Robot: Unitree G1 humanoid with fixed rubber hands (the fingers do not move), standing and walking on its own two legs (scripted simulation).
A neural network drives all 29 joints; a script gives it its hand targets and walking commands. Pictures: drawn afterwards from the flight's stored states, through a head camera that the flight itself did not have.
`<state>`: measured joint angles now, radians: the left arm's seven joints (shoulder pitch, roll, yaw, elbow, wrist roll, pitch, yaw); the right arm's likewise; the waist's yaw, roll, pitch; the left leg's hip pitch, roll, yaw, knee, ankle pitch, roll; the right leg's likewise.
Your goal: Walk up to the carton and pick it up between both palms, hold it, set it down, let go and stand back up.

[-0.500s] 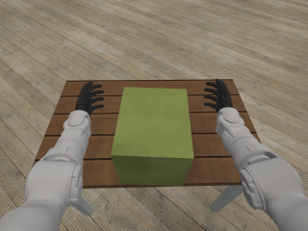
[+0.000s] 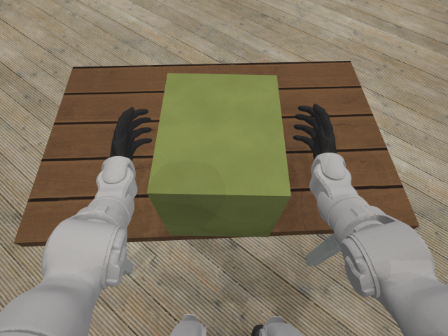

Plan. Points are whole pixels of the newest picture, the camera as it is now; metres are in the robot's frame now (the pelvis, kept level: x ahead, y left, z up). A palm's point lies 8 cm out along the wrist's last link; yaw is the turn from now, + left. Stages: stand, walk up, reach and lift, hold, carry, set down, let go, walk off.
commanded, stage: reach and lift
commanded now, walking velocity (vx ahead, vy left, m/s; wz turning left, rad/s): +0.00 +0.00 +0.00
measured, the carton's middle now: (220, 159) +0.45 +0.04 -0.01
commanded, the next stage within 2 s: none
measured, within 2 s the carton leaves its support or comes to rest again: neither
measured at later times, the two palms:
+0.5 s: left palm (137, 146) +0.44 +0.19 +0.04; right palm (304, 146) +0.44 -0.12 +0.05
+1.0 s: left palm (137, 151) +0.43 +0.19 +0.04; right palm (304, 154) +0.42 -0.11 +0.04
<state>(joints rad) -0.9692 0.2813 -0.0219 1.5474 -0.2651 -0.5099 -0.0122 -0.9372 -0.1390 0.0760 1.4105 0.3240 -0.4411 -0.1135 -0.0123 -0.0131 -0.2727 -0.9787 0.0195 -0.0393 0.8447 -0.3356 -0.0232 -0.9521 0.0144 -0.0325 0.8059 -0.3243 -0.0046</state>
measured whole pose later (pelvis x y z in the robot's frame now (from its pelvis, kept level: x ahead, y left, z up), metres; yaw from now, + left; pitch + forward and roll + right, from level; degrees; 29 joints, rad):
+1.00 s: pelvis +0.03 +0.02 +0.03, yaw -1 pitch +18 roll -2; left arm -0.80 0.07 0.46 1.37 0.27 -0.56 0.05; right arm -0.73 0.07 -0.61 1.19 -0.44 -0.52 -0.12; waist 0.02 0.01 -0.13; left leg -0.66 0.02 -0.01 0.66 -0.32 0.01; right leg -0.61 0.02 -0.01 0.56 -0.27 0.02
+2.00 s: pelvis +0.03 +0.02 +0.04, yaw -1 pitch +19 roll -3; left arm -0.77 0.06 0.45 1.30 0.30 -0.54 0.05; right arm -0.71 0.08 -0.60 1.20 -0.42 -0.55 -0.14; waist 0.02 -0.01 -0.15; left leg -0.65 0.03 -0.02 0.60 -0.28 0.00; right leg -0.59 0.02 -0.02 0.48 -0.23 0.01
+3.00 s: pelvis +0.03 +0.01 +0.05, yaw +2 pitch +12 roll -2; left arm -0.69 0.10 0.08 1.20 -0.11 -0.38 0.13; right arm -0.64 -0.03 -0.03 1.02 0.05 -0.26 -0.22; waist -0.05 0.04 -0.22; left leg -0.49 0.01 -0.06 0.55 -0.27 -0.01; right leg -0.42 0.01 -0.06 0.45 -0.24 0.01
